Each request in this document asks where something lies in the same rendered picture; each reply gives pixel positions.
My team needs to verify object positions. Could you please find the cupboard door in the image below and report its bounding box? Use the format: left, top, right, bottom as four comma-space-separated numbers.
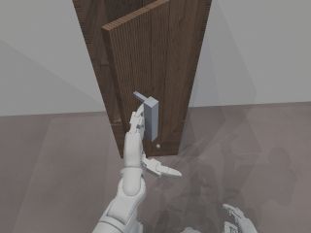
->
100, 0, 207, 158

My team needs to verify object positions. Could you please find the robot left thigh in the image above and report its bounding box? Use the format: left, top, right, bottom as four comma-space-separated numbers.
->
129, 220, 143, 233

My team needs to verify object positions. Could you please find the handle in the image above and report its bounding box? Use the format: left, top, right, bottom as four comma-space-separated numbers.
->
133, 91, 159, 142

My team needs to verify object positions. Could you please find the robot right hand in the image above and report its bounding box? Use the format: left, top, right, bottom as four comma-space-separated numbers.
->
223, 204, 258, 233

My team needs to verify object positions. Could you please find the robot left hand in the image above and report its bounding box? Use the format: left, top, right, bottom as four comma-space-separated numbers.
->
123, 103, 182, 179

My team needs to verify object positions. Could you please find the robot left forearm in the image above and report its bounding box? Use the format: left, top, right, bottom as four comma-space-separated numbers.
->
92, 166, 147, 233

